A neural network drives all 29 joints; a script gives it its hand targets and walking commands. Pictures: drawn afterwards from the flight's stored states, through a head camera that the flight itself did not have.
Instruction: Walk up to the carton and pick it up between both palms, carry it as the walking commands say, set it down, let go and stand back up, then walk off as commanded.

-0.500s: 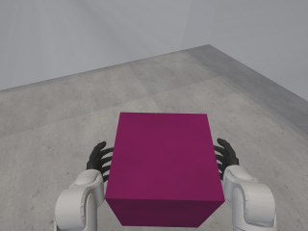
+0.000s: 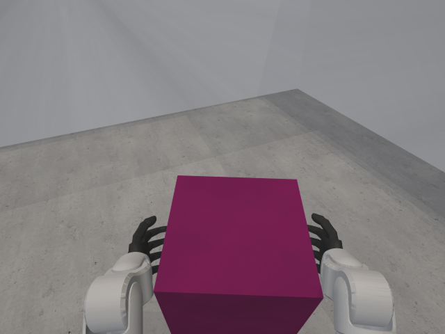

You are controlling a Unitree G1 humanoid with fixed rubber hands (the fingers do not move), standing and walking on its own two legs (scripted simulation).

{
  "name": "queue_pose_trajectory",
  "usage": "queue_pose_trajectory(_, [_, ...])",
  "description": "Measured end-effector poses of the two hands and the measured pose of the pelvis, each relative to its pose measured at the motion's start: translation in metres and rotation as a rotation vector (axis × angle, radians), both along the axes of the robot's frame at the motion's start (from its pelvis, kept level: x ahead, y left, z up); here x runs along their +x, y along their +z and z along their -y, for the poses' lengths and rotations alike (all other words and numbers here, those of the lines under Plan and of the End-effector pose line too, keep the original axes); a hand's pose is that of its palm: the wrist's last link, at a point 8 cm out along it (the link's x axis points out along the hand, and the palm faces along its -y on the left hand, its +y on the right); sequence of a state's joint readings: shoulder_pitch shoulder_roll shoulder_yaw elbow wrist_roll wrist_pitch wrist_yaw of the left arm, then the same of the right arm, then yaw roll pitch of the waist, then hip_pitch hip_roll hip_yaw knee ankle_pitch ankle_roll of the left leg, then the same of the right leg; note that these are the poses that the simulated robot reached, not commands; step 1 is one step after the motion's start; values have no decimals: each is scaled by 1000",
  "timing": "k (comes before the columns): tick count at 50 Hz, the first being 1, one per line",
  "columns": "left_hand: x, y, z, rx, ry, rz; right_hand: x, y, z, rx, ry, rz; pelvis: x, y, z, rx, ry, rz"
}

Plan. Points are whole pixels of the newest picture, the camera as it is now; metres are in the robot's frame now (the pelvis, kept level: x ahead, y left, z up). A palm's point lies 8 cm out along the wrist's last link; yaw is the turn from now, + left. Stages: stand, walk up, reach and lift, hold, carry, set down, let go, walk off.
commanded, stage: carry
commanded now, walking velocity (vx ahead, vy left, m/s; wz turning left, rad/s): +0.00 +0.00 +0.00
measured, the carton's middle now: (233, 264) +0.28 -0.01 +0.04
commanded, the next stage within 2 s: hold in 0.64 s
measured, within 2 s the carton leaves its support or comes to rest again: neither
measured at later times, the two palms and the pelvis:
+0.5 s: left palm (140, 265) +0.24 +0.14 +0.10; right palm (330, 261) +0.24 -0.16 +0.10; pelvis +0.00 +0.00 +0.00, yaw +0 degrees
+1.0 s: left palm (142, 295) +0.23 +0.15 +0.02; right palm (313, 292) +0.23 -0.15 +0.01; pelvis -0.01 +0.01 +0.00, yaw +0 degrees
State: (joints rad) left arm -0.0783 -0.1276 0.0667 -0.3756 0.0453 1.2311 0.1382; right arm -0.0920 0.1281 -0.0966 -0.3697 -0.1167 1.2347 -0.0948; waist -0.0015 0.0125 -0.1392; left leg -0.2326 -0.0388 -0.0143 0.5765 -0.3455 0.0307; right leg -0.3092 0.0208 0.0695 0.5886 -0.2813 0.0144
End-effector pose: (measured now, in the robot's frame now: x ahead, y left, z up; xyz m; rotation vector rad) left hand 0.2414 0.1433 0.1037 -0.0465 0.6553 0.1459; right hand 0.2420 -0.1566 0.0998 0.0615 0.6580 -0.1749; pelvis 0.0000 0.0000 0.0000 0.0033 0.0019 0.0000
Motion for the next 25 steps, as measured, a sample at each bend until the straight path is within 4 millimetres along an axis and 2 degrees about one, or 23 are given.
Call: queue_pose_trajectory(25, [-3, -3, 0, -5, 1, -12, -3, -2, 0, -8, 2, -14, -3, 0, 1, 1, 0, 0])
